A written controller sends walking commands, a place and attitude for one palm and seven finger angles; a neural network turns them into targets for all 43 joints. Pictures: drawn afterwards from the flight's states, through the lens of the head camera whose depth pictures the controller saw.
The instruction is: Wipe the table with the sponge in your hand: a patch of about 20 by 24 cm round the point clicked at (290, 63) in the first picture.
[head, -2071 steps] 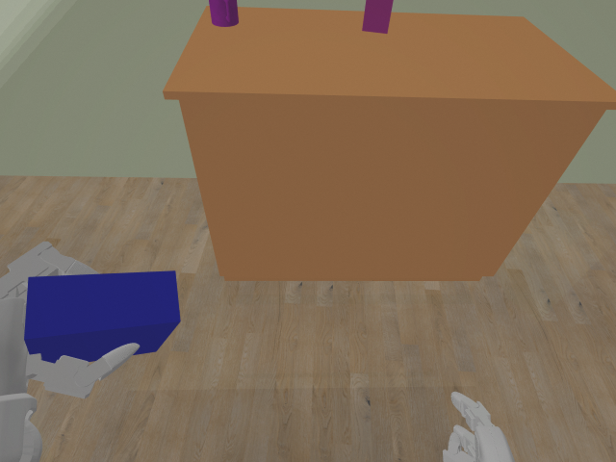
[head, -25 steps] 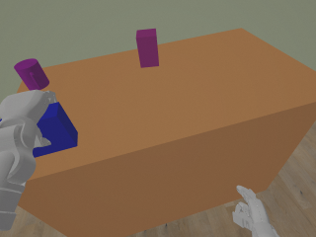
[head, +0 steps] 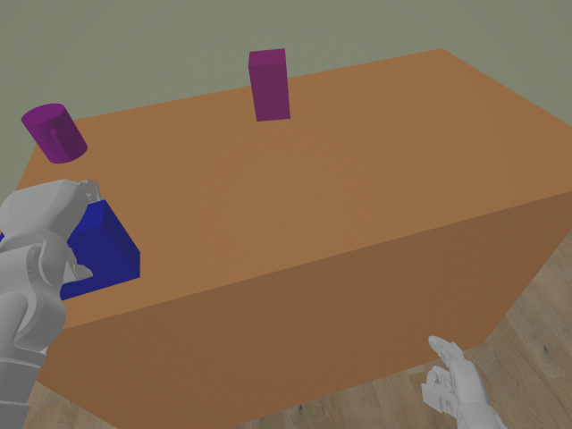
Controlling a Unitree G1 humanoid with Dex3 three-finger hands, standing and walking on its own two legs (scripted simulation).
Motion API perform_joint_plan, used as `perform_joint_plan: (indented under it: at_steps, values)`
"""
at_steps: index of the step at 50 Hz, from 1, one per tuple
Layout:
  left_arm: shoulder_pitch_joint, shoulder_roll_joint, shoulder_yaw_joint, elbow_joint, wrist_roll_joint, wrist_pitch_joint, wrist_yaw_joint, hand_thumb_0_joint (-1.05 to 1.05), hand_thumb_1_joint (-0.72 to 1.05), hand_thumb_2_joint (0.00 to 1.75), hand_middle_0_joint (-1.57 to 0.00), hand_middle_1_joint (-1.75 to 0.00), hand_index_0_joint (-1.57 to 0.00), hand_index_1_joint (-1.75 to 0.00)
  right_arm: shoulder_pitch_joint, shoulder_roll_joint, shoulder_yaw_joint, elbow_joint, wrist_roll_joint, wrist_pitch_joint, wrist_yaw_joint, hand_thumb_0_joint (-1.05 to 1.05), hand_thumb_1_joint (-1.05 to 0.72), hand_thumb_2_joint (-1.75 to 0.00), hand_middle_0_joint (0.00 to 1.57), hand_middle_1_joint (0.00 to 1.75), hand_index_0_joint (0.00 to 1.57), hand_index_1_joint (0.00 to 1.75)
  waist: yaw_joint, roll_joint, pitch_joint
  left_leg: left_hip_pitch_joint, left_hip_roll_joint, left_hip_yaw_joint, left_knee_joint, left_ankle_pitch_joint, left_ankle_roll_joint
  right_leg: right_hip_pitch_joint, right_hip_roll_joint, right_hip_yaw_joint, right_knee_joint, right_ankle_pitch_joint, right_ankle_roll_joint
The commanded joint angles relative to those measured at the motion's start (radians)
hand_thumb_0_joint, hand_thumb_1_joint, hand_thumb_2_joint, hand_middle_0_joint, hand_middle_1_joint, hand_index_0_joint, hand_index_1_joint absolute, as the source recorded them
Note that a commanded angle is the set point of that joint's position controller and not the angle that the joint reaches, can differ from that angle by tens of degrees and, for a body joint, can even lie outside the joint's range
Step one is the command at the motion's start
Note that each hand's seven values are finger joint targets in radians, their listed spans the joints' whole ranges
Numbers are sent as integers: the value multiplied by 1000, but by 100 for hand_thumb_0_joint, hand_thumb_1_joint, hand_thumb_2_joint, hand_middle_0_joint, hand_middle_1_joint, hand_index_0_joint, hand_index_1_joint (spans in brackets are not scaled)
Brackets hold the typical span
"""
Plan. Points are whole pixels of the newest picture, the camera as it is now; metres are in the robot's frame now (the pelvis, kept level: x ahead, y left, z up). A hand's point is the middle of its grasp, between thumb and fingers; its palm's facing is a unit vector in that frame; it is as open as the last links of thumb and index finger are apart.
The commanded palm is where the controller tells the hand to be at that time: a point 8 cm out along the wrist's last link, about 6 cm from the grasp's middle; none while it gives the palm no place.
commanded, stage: lower the sponge onto the table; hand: left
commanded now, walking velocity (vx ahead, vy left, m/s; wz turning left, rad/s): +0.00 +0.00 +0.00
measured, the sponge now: (83, 261) +0.26 +0.34 +0.11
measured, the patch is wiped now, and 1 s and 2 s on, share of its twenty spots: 0.00 0.10 0.40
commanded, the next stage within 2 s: wipe forward along the first lane in 0.28 s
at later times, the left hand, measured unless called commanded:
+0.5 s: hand (70, 242) +0.27 +0.34 +0.15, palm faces +0.01 -0.01 -1.00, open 9.6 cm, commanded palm +0.25 +0.34 +0.21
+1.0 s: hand (82, 221) +0.31 +0.35 +0.14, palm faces -0.03 +0.01 -1.00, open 9.6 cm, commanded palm +0.29 +0.35 +0.19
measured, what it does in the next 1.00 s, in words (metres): stands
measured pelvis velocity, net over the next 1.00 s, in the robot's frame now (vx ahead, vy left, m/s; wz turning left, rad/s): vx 0.01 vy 0.00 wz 0.01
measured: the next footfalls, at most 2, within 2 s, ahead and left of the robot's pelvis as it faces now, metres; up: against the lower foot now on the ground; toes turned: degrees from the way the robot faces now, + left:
none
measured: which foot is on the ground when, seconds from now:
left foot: down 0.00-1.00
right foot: down 0.00-1.00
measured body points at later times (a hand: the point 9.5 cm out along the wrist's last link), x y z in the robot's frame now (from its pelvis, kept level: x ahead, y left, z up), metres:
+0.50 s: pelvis +0.01 +0.00 +0.00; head +0.00 -0.04 +0.45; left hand +0.26 +0.34 +0.20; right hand +0.25 -0.19 -0.09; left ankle +0.00 +0.11 -0.74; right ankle +0.03 -0.09 -0.74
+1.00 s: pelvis +0.01 +0.00 +0.00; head +0.01 -0.04 +0.45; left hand +0.30 +0.35 +0.20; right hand +0.21 -0.24 -0.11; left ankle +0.00 +0.11 -0.74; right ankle +0.03 -0.09 -0.74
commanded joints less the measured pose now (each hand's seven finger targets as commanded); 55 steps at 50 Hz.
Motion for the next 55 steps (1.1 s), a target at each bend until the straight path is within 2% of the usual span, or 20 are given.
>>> perform_joint_plan:
  at_steps: [1, 4, 7, 14, 15, 17, 19, 22, 24, 25, 26, 29, 30, 31, 35, 36, 39, 47, 49, 55]
  values:
    - [-279, 310, 196, -189, 30, -3, 70, 0, 10, 130, -120, -160, -120, -160, -184, -97, -35, -162, -6, -55, -11, 0, -90, -90, 20, 30, 20, 30, -1, -15, -254, -2, -11, -27, -38, 251, 5, 136, -9, 66, -47, 129, -24]
    - [-314, 317, 188, -269, 25, 1, 76, 0, 10, 130, -120, -160, -120, -160, -211, -99, -33, -180, 6, -58, -11, 0, -90, -90, 20, 30, 20, 30, -4, 21, -259, 23, -5, -30, -41, 230, 6, 119, -6, 75, -51, 104, -28]
    - [-275, 240, 128, -260, 28, 16, 78, 0, 10, 130, -120, -160, -120, -160, -196, -99, -37, -170, -2, -51, -12, 0, -90, -90, 20, 30, 20, 30, -4, 8, -264, 24, -7, -33, -59, 267, 6, 123, -1, 42, -52, 123, -23]
    - [-264, 319, 201, -249, 38, 25, 82, 0, 10, 130, -120, -160, -120, -160, -218, -102, -32, -175, 0, -49, -10, 0, -90, -90, 20, 30, 20, 30, 11, -9, -277, 17, -4, -33, -52, 238, 5, 150, -3, 82, -50, 118, -33]
    - [-275, 298, 181, -247, 48, 27, 79, 0, 10, 130, -120, -160, -120, -160, -208, -99, -28, -171, -10, -45, -6, 0, -90, -90, 20, 30, 20, 30, 14, -19, -311, 11, -12, -25, -48, 280, 6, 171, -9, 59, -35, 151, -29]
    - [-193, 237, 145, -216, 27, 33, 69, 0, 10, 130, -120, -160, -120, -160, -201, -100, -30, -168, -4, -32, -3, 0, -90, -90, 20, 30, 20, 30, 5, -41, -242, 4, -6, -27, -59, 277, 4, 141, -3, 44, -52, 151, -22]
    - [-198, 277, 176, -261, 28, 31, 69, 0, 10, 130, -120, -160, -120, -160, -221, -100, -27, -185, 2, -39, -2, 0, -90, -90, 20, 30, 20, 30, 8, -9, -247, 14, -2, -30, -51, 253, 5, 133, 0, 71, -51, 128, -29]
    - [-233, 254, 143, -133, 42, 37, 64, 0, 10, 130, -120, -160, -120, -160, -188, -111, -30, -150, -1, -27, -9, 0, -90, -90, 20, 30, 20, 30, -12, -56, -190, -14, -3, -25, -68, 214, 3, 93, 1, 37, -71, 82, -19]
    - [-320, 286, 144, -184, 50, 20, 66, 0, 10, 130, -120, -160, -120, -160, -200, -107, -27, -169, 7, -39, -14, 0, -90, -90, 20, 30, 20, 30, -19, 4, -229, 9, -3, -23, -63, 177, 7, 88, 2, 60, -68, 46, -25]
    - [-367, 268, 121, -144, 64, 20, 65, 0, 10, 130, -120, -160, -120, -160, -186, -106, -26, -167, -3, -43, -18, 0, -90, -90, 20, 30, 20, 30, -15, -27, -258, -1, -13, -20, -57, 193, 10, 103, -6, 44, -60, 52, -23]
    - [-329, 235, 103, -38, 63, 23, 64, 0, 10, 130, -120, -160, -120, -160, -166, -107, -30, -139, 2, -37, -22, 0, -90, -90, 20, 30, 20, 30, -34, -50, -194, -15, -8, -21, -63, 182, 7, 71, 1, 39, -75, 45, -22]
    - [-399, 272, 107, -63, 61, -11, 54, 0, 10, 130, -120, -160, -120, -160, -167, -113, -30, -158, 10, -46, -26, 0, -90, -90, 20, 30, 20, 30, -34, -33, -229, -6, -6, -24, -63, 142, 10, 74, -2, 53, -72, 23, -22]
    - [-440, 251, 84, -38, 78, -15, 49, 0, 10, 130, -120, -160, -120, -160, -157, -112, -31, -154, 1, -50, -28, 0, -90, -90, 20, 30, 20, 30, -32, -47, -269, -11, -16, -19, -56, 176, 12, 93, -7, 38, -62, 44, -21]
    - [-410, 202, 45, 36, 74, -14, 45, 0, 10, 130, -120, -160, -120, -160, -144, -108, -34, -139, 6, -45, -30, 0, -90, -90, 20, 30, 20, 30, -47, -47, -206, -21, -10, -20, -64, 160, 9, 60, -3, 29, -73, 33, -20]
    - [-439, 286, 113, 18, 96, -54, 45, 0, 10, 130, -120, -160, -120, -160, -129, -118, -40, -156, -3, -49, -27, 0, -90, -90, 20, 30, 20, 30, -21, -54, -302, -26, -18, -15, -37, 220, 13, 122, -14, 42, -41, 106, -23]
    - [-388, 240, 93, 57, 85, -58, 43, 0, 10, 130, -120, -160, -120, -160, -121, -114, -46, -145, 2, -42, -26, 0, -90, -90, 20, 30, 20, 30, -31, -58, -260, -29, -13, -15, -36, 229, 11, 99, -8, 37, -47, 119, -22]
    - [-383, 322, 160, 61, 74, -81, 53, 0, 10, 130, -120, -160, -120, -160, -111, -132, -51, -152, 5, -40, -22, 0, -90, -90, 20, 30, 20, 30, -24, -63, -247, -47, -9, -15, -36, 183, 11, 95, -10, 54, -46, 90, -20]
    - [-394, 267, 123, 151, 72, -99, 83, 0, 10, 130, -120, -160, -120, -160, -80, -139, -65, -135, 7, -31, -27, 0, -90, -90, 20, 30, 20, 30, -39, -82, -217, -76, -17, -8, -27, 169, 11, 56, -9, 41, -46, 86, -14]
    - [-429, 327, 160, 142, 80, -107, 91, 0, 10, 130, -120, -160, -120, -160, -78, -145, -66, -140, 10, -36, -29, 0, -90, -90, 20, 30, 20, 30, -35, -63, -250, -67, -18, -6, -18, 159, 17, 67, -12, 63, -40, 77, -17]
    - [-528, 279, 84, 266, 107, -112, 80, 0, 10, 130, -120, -160, -120, -160, -51, -141, -66, -128, 11, -26, -38, 0, -90, -90, 20, 30, 20, 30, -58, -83, -245, -94, -24, -1, -16, 126, 19, 45, -17, 51, -43, 51, -11]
